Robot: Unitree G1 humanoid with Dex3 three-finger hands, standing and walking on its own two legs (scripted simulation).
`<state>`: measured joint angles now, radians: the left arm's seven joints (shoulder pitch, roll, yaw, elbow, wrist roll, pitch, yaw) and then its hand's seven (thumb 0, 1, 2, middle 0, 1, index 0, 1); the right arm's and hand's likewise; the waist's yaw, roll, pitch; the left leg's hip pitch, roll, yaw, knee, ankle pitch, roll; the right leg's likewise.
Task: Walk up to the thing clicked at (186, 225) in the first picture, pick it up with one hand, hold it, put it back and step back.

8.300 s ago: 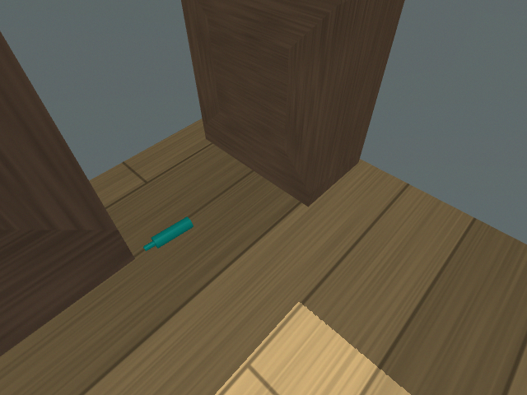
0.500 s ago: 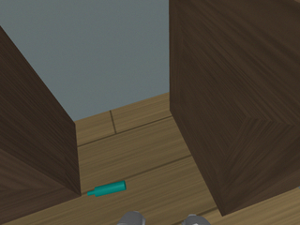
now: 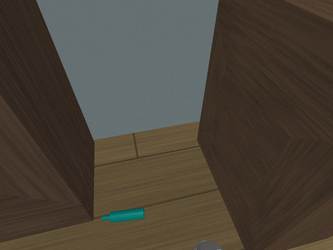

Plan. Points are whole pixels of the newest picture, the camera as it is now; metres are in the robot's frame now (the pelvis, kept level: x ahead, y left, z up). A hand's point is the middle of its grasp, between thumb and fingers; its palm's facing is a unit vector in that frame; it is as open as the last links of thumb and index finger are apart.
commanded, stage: walk up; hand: left
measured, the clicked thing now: (123, 215) +0.49 +0.26 -0.71
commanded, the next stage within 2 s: none
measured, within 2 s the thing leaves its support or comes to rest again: neither
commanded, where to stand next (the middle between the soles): +0.11 -0.01 m, yaw -5 degrees
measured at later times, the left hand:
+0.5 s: hand out of the picture +0.10 +0.23 -0.08, palm faces -0.07 -0.84 -0.54, open 7.3 cm
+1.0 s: hand out of the picture +0.15 +0.29 -0.14, palm faces -0.05 -0.90 -0.44, open 7.4 cm
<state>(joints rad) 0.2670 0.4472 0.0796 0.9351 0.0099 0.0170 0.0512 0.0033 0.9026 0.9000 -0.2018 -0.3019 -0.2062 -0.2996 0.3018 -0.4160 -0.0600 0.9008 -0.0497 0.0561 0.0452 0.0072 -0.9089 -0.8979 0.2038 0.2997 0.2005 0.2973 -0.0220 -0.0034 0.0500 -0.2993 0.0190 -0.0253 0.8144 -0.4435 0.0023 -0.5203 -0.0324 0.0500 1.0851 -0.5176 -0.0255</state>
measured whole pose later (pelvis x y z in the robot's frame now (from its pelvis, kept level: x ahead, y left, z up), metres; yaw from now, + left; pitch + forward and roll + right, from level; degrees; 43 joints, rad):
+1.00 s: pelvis +0.04 +0.02 +0.01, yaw -1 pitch -3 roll -1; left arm 0.16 0.41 0.03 0.81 -0.04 0.01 0.09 0.00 0.90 0.90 -0.20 -0.30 -0.21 -0.30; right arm 0.09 -0.39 -0.07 0.73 -0.02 0.06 0.03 0.01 -0.91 -0.90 0.20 0.30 0.20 0.30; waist -0.01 0.00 0.28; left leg -0.39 -0.03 -0.03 0.69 -0.25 0.04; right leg -0.51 0.05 0.09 1.30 -0.58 -0.01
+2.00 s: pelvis +0.05 +0.01 +0.03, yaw -3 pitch -5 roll +0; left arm 0.25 0.41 0.05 0.82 0.00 -0.01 -0.03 0.00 0.91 0.90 -0.20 -0.30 -0.21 -0.30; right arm 0.33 -0.36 -0.02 0.84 -0.01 -0.09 0.00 0.01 -0.91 -0.90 0.21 0.30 0.20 0.30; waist -0.01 -0.09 0.13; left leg -0.17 0.03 0.02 0.56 -0.30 0.00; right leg -0.46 -0.05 0.05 1.04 -0.39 -0.03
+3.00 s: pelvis -0.02 -0.03 +0.03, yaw -5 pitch -3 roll +0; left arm 0.31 0.44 0.07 0.97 0.03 -0.04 -0.05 0.01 0.90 0.90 -0.20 -0.30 -0.21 -0.30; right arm 0.34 -0.43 -0.07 0.89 -0.04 -0.03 0.05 0.01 -0.90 -0.90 0.21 0.30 0.20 0.30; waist -0.03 0.00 0.07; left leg -0.15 0.08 0.05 0.55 -0.36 0.02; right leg -0.30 -0.02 -0.01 0.61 -0.37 -0.01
